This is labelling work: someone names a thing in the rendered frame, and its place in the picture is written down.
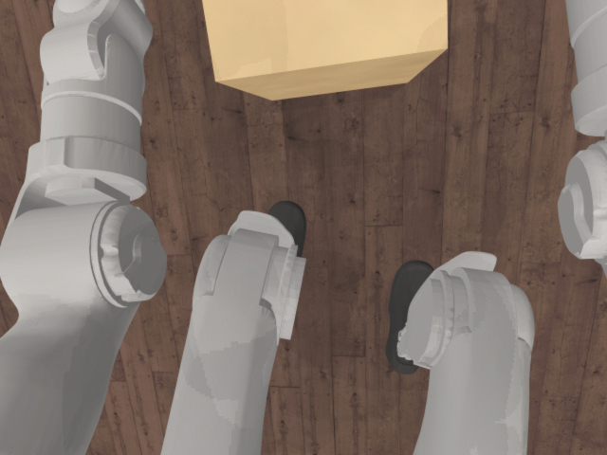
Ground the right robot shin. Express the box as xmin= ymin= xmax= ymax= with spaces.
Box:
xmin=397 ymin=251 xmax=535 ymax=369

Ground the left robot forearm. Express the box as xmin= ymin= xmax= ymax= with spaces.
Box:
xmin=0 ymin=0 xmax=153 ymax=290

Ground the right robot foot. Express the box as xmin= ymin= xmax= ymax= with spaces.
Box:
xmin=386 ymin=260 xmax=434 ymax=374

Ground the robot left upper arm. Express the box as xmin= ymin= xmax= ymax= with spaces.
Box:
xmin=0 ymin=200 xmax=167 ymax=455

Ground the right robot forearm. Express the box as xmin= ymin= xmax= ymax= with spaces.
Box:
xmin=565 ymin=0 xmax=607 ymax=140

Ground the robot right upper arm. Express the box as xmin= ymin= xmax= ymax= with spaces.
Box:
xmin=558 ymin=139 xmax=607 ymax=279

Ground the carton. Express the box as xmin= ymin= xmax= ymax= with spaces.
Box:
xmin=202 ymin=0 xmax=448 ymax=100

